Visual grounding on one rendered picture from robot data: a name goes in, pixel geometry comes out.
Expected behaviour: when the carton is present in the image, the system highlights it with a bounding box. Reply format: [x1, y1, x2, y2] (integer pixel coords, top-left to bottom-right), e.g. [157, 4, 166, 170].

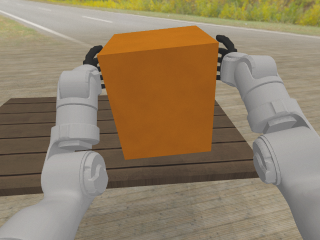
[97, 25, 219, 160]

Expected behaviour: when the left robot upper arm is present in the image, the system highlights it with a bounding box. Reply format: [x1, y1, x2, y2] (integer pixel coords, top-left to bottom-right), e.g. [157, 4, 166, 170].
[0, 150, 108, 240]

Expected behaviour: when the right robot upper arm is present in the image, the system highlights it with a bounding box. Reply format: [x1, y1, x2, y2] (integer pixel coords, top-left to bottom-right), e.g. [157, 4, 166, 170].
[252, 126, 320, 240]

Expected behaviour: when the table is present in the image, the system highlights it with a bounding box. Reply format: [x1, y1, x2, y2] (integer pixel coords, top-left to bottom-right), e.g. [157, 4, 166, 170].
[0, 95, 259, 197]

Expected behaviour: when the robot right forearm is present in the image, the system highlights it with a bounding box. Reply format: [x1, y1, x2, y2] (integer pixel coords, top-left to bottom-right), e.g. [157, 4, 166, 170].
[220, 52, 320, 140]

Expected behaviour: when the robot left forearm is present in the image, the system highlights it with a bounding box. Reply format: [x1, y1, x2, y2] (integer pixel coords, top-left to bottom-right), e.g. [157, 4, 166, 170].
[41, 64, 102, 191]

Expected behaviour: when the robot left hand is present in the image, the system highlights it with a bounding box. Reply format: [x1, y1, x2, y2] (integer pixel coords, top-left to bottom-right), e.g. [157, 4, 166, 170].
[83, 45, 106, 89]

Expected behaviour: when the robot right hand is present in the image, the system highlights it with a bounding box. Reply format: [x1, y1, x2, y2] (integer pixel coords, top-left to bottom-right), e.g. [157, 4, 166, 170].
[216, 35, 237, 81]

